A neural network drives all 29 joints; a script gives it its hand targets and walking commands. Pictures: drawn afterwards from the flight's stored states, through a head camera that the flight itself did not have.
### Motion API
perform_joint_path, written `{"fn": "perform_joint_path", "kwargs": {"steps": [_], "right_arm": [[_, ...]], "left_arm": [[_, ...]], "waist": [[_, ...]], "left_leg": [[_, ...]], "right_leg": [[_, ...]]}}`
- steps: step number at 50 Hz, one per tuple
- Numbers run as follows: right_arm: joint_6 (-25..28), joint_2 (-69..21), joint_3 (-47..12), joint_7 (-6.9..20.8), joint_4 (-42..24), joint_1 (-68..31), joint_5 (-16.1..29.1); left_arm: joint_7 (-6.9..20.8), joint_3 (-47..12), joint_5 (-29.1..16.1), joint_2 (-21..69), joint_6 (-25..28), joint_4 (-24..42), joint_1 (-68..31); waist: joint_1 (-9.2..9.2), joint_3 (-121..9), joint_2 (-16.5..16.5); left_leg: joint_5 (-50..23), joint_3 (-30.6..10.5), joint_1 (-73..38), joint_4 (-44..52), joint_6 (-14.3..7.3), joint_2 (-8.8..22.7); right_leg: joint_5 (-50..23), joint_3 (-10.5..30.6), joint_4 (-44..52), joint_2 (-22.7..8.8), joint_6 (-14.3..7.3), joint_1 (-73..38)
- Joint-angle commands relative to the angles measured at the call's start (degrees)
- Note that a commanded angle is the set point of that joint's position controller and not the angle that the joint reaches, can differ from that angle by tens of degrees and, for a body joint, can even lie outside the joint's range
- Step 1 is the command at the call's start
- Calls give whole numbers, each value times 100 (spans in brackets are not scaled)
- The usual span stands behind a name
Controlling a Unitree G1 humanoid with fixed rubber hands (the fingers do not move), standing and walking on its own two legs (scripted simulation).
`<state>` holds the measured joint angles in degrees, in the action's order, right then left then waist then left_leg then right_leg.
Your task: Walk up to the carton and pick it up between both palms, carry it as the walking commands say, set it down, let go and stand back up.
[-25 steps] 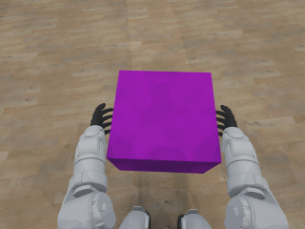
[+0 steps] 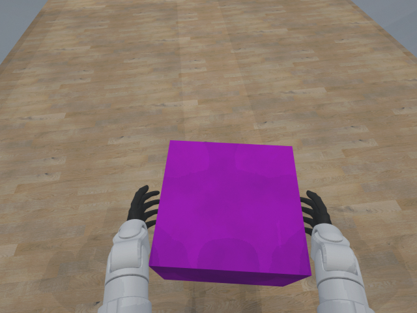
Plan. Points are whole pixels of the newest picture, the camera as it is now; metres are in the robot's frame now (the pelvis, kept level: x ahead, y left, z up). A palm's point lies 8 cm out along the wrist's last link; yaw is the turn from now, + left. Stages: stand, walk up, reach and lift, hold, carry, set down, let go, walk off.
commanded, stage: reach and lift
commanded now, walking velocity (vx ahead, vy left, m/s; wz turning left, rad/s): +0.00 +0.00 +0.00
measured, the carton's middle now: (227, 214) +0.36 +0.01 -0.09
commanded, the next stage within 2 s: hold in 1.44 s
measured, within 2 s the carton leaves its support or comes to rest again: neither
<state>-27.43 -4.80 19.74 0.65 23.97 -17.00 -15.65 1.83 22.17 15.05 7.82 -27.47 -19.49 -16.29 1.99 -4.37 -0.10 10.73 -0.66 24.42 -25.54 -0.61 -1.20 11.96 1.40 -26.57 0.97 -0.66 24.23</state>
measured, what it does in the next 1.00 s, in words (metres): stands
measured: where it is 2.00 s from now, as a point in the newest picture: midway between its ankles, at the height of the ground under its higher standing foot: outside the picture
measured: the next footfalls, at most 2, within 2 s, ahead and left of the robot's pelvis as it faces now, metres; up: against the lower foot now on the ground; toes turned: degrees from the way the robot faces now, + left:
none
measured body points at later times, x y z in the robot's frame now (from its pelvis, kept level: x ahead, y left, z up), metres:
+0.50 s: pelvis -0.01 +0.00 +0.01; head -0.04 -0.01 +0.46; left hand +0.29 +0.19 +0.05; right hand +0.30 -0.18 +0.03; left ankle +0.01 +0.11 -0.74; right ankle +0.00 -0.11 -0.74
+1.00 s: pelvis -0.01 +0.00 +0.01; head -0.04 +0.00 +0.46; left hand +0.30 +0.19 +0.05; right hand +0.29 -0.19 +0.04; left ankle +0.01 +0.11 -0.74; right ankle +0.00 -0.11 -0.74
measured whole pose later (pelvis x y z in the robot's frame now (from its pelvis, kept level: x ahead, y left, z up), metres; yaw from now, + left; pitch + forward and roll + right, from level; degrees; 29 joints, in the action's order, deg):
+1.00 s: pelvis -0.01 +0.00 +0.01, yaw -1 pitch -6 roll +0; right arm -41.0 -5.2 17.4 0.4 18.8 -17.1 -17.7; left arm 3.1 20.5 16.8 5.6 -39.1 -18.5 -19.0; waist 0.4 1.3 -0.5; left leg 7.6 -0.4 1.4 -15.4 -0.6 -0.8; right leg 8.3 2.1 -15.8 1.2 -0.7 1.1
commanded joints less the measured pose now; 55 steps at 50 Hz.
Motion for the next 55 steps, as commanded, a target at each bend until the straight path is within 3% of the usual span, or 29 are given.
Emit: {"fn": "perform_joint_path", "kwargs": {"steps": [1, 3, 5, 8, 10, 16, 18, 19, 22, 23, 28, 31, 35, 37, 42, 44, 47, 48, 49, 55], "right_arm": [[124, -4799, -3243, 1928, -333, -2832, 1127], [14, -4706, -3165, 1902, -369, -2894, 1077], [-72, -4762, -3234, 1917, -485, -2852, 1135], [-227, -4741, -3197, 1875, -530, -2945, 1092], [-301, -4746, -3237, 1878, -600, -3018, 1133], [-578, -4912, -3383, 1904, -724, -3102, 1297], [-644, -4882, -3424, 1902, -853, -3099, 1301], [-662, -4897, -3506, 1908, -982, -3255, 1379], [-757, -4873, -3489, 1940, -1024, -3308, 1443], [-783, -4838, -3474, 1964, -1022, -3363, 1489], [-917, -4845, -3329, 1985, -912, -3499, 1390], [-950, -4809, -3209, 2000, -864, -3579, 1332], [-945, -4846, -3159, 2003, -829, -3724, 1312], [-935, -4897, -3176, 1974, -885, -3743, 1311], [-943, -4969, -3166, 1975, -816, -3748, 1389], [-953, -4998, -3246, 1974, -906, -3793, 1427], [-946, -5006, -3352, 1961, -1035, -3623, 1482], [-965, -4998, -3343, 1959, -1022, -3592, 1460], [-941, -4981, -3363, 1960, -1109, -3551, 1494], [-935, -5021, -3483, 1983, -1144, -3298, 1530]], "left_arm": [[1620, -3546, -1049, 4786, -37, 49, -2500], [1622, -3368, -964, 4744, -165, -118, -2447], [1638, -3517, -1085, 4799, -233, 127, -2595], [1682, -3428, -1072, 4749, -391, -18, -2605], [1698, -3465, -1098, 4766, -453, 105, -2757], [1671, -3554, -1155, 4808, -719, 250, -2741], [1677, -3614, -1224, 4877, -819, 234, -2669], [1675, -3575, -1187, 4857, -847, 218, -2640], [1685, -3721, -1281, 4936, -970, 391, -2902], [1662, -3627, -1225, 4868, -1008, 351, -2824], [1694, -3507, -1212, 4867, -1144, 231, -2965], [1706, -3373, -1137, 4869, -1178, 108, -2990], [1747, -3378, -1261, 4941, -1161, 49, -3304], [1778, -3428, -1326, 4925, -1110, 137, -3432], [1789, -3325, -1276, 4888, -1089, -8, -3440], [1805, -3309, -1295, 4919, -1071, -75, -3341], [1784, -3418, -1324, 4960, -1060, 39, -3136], [1793, -3367, -1296, 4906, -1062, 26, -3095], [1786, -3416, -1277, 4939, -1056, 49, -2980], [1734, -3579, -1303, 5004, -1072, 219, -2790]], "waist": [[-36, -2596, 29], [-18, -2129, -20], [-57, -2158, -74], [-90, -1740, 77], [-100, -1645, -24], [46, -1342, 59], [12, -1399, 112], [84, -1317, 83], [7, -1174, 1], [94, -1090, -79], [31, -779, 39], [44, -696, -90], [-71, -850, -12], [-144, -1013, 59], [-151, -976, -64], [-127, -1018, 38], [-138, -1217, 5], [-128, -1213, 137], [-123, -1213, -22], [-122, -1250, -107]], "left_leg": [[-2246, -433, -2071, 172, 24, -381], [-1776, -392, -1926, 317, 16, -403], [-1774, -369, -2132, 422, 30, -406], [-1453, -335, -2117, 540, -9, -434], [-1300, -329, -2221, 622, -2, -432], [-1443, -310, -2557, 765, -2, -406], [-1460, -332, -2801, 843, 7, -388], [-1436, -315, -2781, 859, -9, -393], [-1293, -331, -2974, 972, 22, -354], [-1239, -306, -2922, 1009, 25, -354], [-920, -269, -2864, 1129, 16, -341], [-794, -234, -2842, 1139, 31, -344], [-651, -213, -2726, 1131, 36, -317], [-749, -215, -2742, 1084, 29, -322], [-600, -206, -2684, 1109, 14, -312], [-639, -236, -2670, 1124, -2, -300], [-1128, -230, -2871, 1080, 20, -319], [-1152, -231, -2863, 1101, 19, -315], [-1206, -247, -2860, 1105, 24, -315], [-1534, -277, -2988, 1134, 78, -283]], "right_leg": [[-1808, 301, 369, 426, -44, -1139], [-1529, 318, 472, 401, -56, -1244], [-1594, 323, 577, 400, -69, -1458], [-1430, 321, 708, 384, -42, -1671], [-1287, 341, 788, 369, -69, -1760], [-1307, 316, 922, 372, -37, -2025], [-1280, 319, 1010, 380, -47, -2134], [-1279, 331, 1032, 361, -34, -2245], [-1079, 330, 1154, 341, -56, -2231], [-1001, 316, 1170, 344, -52, -2284], [-753, 321, 1311, 324, -57, -2339], [-667, 337, 1328, 307, -81, -2332], [-596, 330, 1305, 316, -91, -2399], [-729, 355, 1299, 317, -82, -2443], [-631, 352, 1305, 295, -84, -2379], [-638, 325, 1294, 321, -69, -2445], [-1051, 335, 1282, 334, -56, -2477], [-1053, 315, 1308, 357, -27, -2492], [-1136, 332, 1281, 357, -43, -2539], [-1286, 324, 1295, 387, -47, -2514]]}}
